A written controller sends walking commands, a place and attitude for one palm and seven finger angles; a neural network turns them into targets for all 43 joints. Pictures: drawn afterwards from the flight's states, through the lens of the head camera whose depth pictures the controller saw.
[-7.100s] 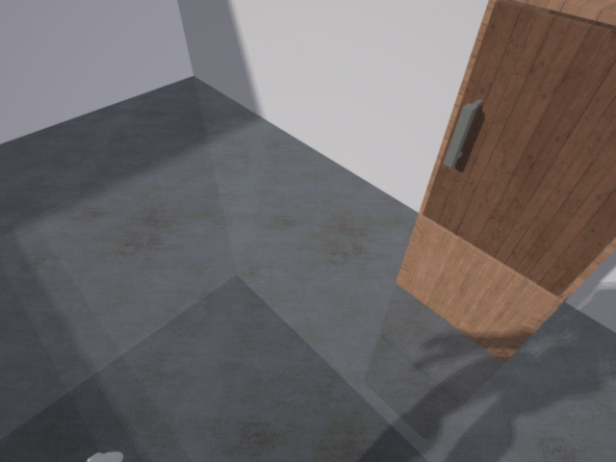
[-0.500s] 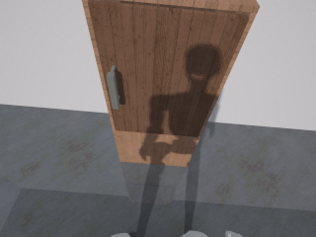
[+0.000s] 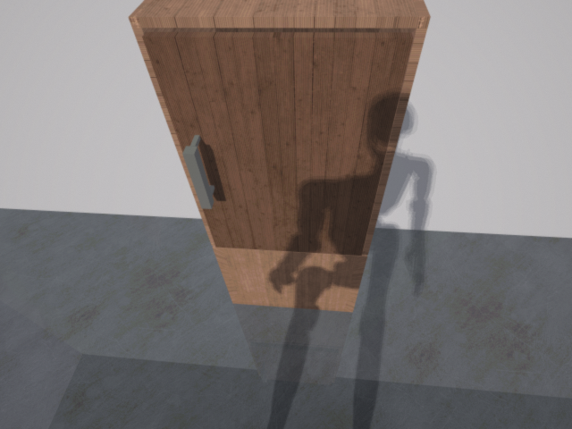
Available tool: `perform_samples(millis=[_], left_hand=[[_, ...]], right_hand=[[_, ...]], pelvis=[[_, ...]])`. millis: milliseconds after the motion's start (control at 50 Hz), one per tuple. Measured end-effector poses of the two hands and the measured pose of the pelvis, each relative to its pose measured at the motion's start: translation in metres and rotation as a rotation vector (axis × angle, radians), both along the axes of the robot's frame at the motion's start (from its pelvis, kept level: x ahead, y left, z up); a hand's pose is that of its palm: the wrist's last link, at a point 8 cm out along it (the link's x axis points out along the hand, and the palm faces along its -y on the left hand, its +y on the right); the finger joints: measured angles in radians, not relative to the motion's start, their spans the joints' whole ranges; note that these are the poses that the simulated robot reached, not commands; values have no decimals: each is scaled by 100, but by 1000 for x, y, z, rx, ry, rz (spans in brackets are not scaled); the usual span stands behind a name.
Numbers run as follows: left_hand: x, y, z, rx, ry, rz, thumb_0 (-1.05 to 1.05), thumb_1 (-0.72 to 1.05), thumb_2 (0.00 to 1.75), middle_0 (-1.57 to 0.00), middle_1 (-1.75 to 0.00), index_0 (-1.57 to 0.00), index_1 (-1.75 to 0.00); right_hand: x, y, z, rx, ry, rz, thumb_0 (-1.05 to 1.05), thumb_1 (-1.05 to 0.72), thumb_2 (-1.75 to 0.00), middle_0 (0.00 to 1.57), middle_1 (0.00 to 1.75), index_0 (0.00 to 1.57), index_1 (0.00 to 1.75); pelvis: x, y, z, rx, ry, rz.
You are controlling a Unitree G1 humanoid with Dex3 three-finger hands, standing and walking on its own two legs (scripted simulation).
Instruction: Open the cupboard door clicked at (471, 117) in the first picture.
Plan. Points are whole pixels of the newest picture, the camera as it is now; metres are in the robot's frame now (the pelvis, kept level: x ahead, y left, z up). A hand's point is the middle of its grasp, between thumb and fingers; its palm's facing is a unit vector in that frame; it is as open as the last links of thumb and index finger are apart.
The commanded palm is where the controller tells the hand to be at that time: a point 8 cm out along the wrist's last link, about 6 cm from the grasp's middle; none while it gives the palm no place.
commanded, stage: come to a stop and stand still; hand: left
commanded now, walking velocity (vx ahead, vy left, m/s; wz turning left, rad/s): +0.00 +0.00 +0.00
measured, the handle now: (202, 173) +0.59 +0.23 -0.03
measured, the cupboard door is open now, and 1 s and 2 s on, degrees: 0 0 0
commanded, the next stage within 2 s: look again from close up in 1.44 s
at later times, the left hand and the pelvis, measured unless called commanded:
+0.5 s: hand out of the picture +0.03 +0.25 -0.18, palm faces -0.03 -0.97 -0.24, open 7.4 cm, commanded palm none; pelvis +0.00 +0.06 -0.01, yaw -2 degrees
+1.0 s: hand out of the picture +0.05 +0.21 -0.18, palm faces -0.03 -0.97 -0.23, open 7.3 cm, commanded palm none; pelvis +0.02 +0.03 -0.01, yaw -2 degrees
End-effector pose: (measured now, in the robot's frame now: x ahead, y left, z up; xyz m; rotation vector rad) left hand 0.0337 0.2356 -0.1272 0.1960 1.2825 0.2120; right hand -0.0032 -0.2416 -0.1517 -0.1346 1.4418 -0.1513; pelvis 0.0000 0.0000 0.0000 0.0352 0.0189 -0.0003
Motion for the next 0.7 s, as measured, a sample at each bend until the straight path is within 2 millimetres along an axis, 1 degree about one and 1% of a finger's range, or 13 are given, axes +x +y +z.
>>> perform_samples(millis=[40,80,100,140,220,340,420,500,700], left_hand=[[-6,8,-6,0,15,4,0,91,90,-21,-30,-21,-30],[-12,17,-15,0,30,-7,0,90,90,-21,-30,-21,-30],[-15,23,-20,-4,36,-9,0,90,90,-21,-30,-21,-30],[-18,33,-25,-11,49,-8,0,90,90,-21,-30,-21,-30],[-21,47,-25,-19,55,-19,0,90,90,-20,-30,-20,-30],[-17,62,-21,-22,52,-45,0,90,90,-20,-30,-20,-30],[-11,66,-20,-22,52,-57,0,90,90,-20,-30,-20,-30],[-5,65,-20,-24,56,-68,0,90,90,-20,-30,-20,-30],[11,49,-21,-32,57,-85,0,90,90,-20,-30,-20,-30]], right_hand=[[4,5,1,-15,-13,11,1,-91,-90,20,30,20,30],[12,12,-1,-33,-64,17,1,-91,-90,20,30,20,30],[16,16,-3,-42,-90,24,1,-91,-90,20,30,20,30],[22,28,-2,-46,-126,40,1,-91,-90,20,30,20,30],[36,54,-1,-27,-183,55,1,-91,-90,20,30,20,30],[46,67,3,-31,-227,52,1,-95,-90,20,30,20,30],[45,70,4,-32,-220,47,1,-94,-90,20,30,20,30],[37,71,2,-31,-189,36,1,-93,-90,20,30,20,30],[11,70,-5,-9,-91,-7,1,-91,-90,20,30,20,30]], pelvis=[[-1,7,-3,-6,2,0],[-2,17,-9,-27,5,5],[-3,22,-13,-41,4,13],[-5,31,-16,-37,-12,10],[-4,45,-15,-41,-32,-8],[-1,59,-12,-36,-39,-29],[2,63,-11,-32,-37,-38],[5,64,-10,-29,-36,-43],[13,54,-10,-26,-40,-48]])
